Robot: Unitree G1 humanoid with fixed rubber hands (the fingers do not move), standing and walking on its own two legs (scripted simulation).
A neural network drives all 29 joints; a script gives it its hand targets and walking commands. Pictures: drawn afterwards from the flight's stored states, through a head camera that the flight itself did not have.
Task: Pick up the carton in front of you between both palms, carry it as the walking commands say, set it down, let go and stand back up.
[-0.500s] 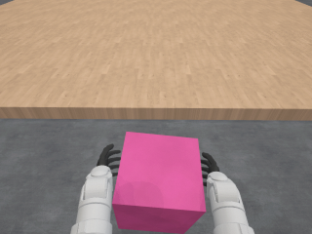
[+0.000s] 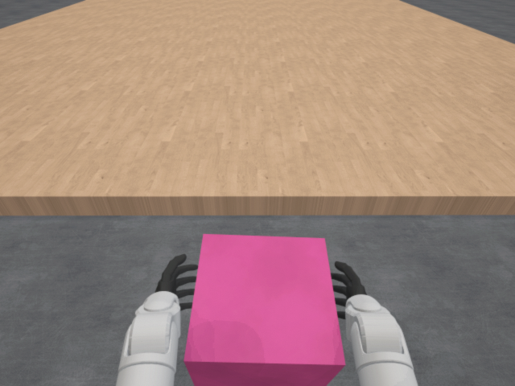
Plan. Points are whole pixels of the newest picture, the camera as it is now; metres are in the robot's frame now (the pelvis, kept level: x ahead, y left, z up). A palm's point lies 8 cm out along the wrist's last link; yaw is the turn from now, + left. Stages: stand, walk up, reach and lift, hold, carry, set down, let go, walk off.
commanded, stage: hold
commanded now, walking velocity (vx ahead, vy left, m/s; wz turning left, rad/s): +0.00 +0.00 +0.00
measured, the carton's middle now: (260, 321) +0.29 -0.01 -0.05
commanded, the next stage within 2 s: carry in 1.18 s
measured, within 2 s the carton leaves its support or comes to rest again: neither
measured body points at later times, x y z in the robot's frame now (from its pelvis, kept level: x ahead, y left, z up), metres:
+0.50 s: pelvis -0.02 -0.01 +0.00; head -0.07 +0.00 +0.44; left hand +0.30 +0.15 +0.05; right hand +0.29 -0.15 +0.04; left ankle -0.01 +0.13 -0.75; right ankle +0.00 -0.14 -0.75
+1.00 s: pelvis -0.02 +0.00 +0.00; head -0.07 +0.00 +0.44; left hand +0.29 +0.15 +0.05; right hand +0.29 -0.15 +0.03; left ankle -0.01 +0.13 -0.75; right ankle +0.00 -0.14 -0.75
